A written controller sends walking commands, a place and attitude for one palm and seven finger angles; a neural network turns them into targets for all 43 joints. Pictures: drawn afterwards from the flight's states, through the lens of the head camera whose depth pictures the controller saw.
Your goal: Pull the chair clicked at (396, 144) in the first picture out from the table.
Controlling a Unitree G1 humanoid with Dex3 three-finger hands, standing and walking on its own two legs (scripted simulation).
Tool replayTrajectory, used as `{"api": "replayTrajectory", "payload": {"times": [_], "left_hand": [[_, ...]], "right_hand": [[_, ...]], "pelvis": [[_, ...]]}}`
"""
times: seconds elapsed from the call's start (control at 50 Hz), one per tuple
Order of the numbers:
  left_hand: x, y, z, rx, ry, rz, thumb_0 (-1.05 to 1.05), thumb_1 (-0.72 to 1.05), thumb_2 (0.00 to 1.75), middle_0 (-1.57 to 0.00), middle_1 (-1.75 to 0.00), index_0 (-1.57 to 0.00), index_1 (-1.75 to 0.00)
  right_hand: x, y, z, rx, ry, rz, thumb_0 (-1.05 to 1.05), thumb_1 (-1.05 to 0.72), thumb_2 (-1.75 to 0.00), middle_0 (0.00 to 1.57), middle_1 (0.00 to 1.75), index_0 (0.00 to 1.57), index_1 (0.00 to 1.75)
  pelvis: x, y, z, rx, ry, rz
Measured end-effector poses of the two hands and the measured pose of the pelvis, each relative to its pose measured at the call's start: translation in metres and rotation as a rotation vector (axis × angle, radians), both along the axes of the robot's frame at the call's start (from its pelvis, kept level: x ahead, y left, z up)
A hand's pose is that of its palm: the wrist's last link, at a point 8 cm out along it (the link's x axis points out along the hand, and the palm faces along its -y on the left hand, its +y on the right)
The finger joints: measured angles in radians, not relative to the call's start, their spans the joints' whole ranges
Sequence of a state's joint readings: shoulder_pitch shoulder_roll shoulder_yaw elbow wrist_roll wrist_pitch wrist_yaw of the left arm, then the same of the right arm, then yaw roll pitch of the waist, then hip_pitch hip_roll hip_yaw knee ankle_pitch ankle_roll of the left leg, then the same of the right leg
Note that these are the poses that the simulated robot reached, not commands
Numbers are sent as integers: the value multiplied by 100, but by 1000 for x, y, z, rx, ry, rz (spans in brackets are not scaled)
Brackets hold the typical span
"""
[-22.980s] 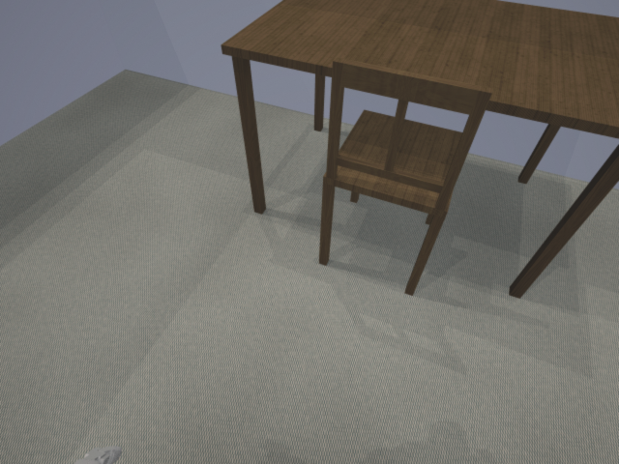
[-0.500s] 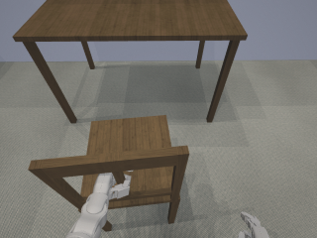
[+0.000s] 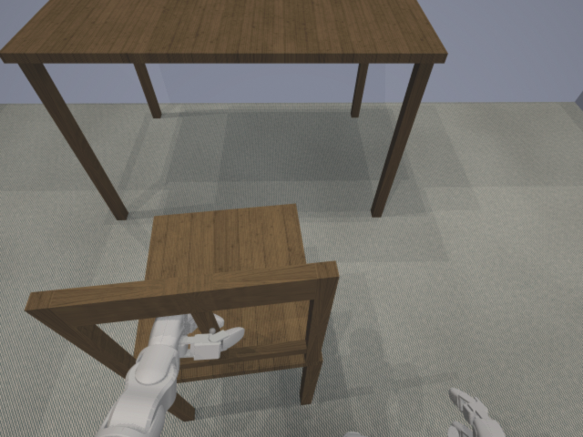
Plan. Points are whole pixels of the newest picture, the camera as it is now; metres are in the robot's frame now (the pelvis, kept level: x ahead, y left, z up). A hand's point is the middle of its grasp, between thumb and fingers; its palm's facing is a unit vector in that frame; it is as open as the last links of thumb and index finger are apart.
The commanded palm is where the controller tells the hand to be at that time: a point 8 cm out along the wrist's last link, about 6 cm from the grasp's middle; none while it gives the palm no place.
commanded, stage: open the thumb and straighten the fingers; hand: left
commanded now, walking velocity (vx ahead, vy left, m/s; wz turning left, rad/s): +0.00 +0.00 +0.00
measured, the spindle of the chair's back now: (212, 333) +0.29 +0.13 -0.09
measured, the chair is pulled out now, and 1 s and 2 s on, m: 0.60 0.60 0.60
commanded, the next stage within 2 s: draw the fingers out of the gap in 0.48 s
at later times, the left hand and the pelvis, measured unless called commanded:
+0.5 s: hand (207, 336) +0.27 +0.13 -0.05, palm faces -0.04 -0.99 -0.13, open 17.1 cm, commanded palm +0.25 +0.18 -0.03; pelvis +0.01 +0.00 -0.02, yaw +2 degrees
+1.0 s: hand (194, 392) +0.20 +0.14 -0.05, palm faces -0.03 -0.99 -0.13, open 17.5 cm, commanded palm +0.18 +0.19 -0.03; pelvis +0.01 +0.00 -0.03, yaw +3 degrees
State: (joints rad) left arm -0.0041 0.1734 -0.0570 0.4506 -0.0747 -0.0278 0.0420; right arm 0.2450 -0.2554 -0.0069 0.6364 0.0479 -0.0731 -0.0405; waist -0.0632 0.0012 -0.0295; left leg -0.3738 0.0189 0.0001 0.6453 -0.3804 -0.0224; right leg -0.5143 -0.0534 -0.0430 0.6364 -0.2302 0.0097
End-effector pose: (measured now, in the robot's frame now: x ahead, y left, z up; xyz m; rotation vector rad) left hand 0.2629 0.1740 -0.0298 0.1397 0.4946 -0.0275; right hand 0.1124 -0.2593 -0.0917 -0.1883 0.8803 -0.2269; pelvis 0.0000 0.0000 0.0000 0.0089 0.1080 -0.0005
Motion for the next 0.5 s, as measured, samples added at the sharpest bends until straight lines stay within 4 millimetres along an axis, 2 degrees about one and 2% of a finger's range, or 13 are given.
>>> {"api": "replayTrajectory", "payload": {"times": [0.1, 0.2, 0.28, 0.4, 0.5], "left_hand": [[3, 8, 2, 4, 15, 20, 1, -18, 38, -42, -129, -45, -132], [-1, 6, 1, -3, 24, 13, 0, -39, 27, -35, -105, -37, -106], [-4, 0, 0, -6, 30, 5, -1, -47, 23, -27, -80, -28, -81], [-5, 4, -2, 10, 32, 23, -1, -52, 21, -14, -40, -14, -40], [-9, 6, 2, 8, 25, 23, -1, -53, 21, -6, -17, -6, -17]], "right_hand": [[3, -2, -7, -3, -15, -3, 1, -91, -90, 20, 29, 21, 30], [13, 4, -12, 6, -44, 14, 1, -91, -90, 20, 29, 21, 30], [25, 10, -14, 13, -71, 36, 1, -91, -90, 20, 29, 21, 30], [41, 15, -13, 15, -101, 65, 1, -90, -89, 20, 30, 21, 30], [50, 16, -11, 12, -125, 79, 1, -90, -89, 20, 30, 21, 30]], "pelvis": [[2, 1, -5, 2, 25, -1], [6, 2, -10, 2, 42, 6], [8, 1, -13, 1, 49, 11], [10, -1, -17, 0, 56, 19], [13, -1, -19, -5, 61, 27]]}}
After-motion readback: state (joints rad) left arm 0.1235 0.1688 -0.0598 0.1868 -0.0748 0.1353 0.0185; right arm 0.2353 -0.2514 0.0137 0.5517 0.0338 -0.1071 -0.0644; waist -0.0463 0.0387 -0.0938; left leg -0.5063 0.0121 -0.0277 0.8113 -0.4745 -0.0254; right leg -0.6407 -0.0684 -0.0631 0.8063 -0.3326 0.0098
